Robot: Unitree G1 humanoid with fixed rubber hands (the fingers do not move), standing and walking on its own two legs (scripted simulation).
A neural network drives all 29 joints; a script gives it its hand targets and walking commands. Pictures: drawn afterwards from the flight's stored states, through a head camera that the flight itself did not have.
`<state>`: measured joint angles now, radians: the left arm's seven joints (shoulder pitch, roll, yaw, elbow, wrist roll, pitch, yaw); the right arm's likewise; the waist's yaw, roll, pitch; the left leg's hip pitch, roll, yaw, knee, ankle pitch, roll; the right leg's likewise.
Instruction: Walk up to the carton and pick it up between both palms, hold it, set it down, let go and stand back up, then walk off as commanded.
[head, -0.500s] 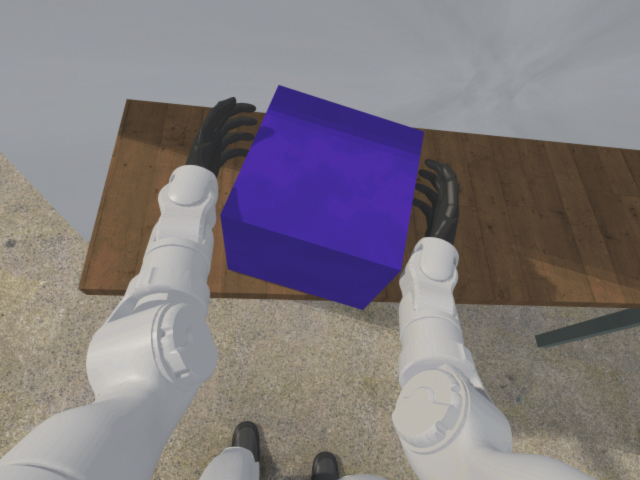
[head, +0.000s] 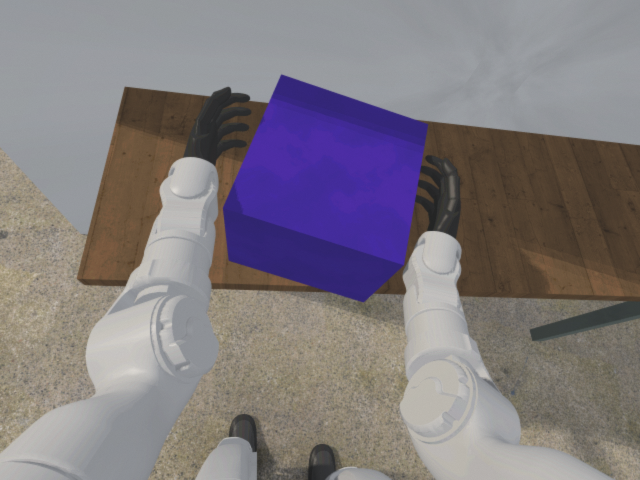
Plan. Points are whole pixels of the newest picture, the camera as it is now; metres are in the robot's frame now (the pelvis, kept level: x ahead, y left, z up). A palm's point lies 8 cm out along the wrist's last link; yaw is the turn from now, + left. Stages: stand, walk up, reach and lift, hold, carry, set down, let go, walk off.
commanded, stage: set down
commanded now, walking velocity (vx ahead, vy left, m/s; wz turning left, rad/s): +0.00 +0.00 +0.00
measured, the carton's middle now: (324, 194) +0.47 -0.01 -0.03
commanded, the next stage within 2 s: none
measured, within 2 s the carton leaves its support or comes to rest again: rests again in 0.86 s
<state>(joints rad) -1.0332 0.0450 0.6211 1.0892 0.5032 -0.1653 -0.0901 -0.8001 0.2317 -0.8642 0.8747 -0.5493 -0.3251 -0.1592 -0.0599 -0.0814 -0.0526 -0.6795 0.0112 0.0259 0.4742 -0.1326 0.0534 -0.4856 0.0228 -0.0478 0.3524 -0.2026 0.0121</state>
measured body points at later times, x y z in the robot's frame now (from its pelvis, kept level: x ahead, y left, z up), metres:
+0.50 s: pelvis -0.01 +0.02 -0.01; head +0.11 +0.08 +0.42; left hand +0.48 +0.17 +0.03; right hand +0.42 -0.13 +0.02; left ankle +0.04 +0.08 -0.73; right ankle -0.04 -0.14 -0.73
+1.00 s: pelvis -0.02 +0.03 -0.02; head +0.08 +0.09 +0.42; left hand +0.47 +0.18 +0.02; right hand +0.41 -0.12 +0.02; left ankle +0.04 +0.08 -0.73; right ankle -0.04 -0.14 -0.73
